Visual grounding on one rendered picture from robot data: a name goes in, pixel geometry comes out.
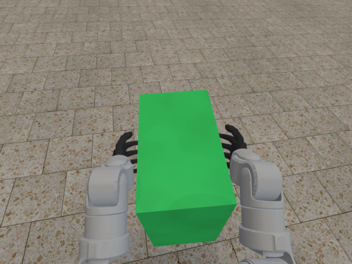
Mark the robot right hand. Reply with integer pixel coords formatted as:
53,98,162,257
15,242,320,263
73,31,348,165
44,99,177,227
219,124,247,168

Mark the right robot forearm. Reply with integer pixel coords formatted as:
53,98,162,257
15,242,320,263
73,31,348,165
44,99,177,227
229,148,295,264

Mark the robot left hand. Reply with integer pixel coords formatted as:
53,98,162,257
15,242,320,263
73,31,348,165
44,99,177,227
113,131,138,173

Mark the carton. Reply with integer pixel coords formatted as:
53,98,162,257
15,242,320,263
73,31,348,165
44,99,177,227
135,90,237,247

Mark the left robot forearm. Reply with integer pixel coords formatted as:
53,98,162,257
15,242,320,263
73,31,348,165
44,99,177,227
77,155,135,264

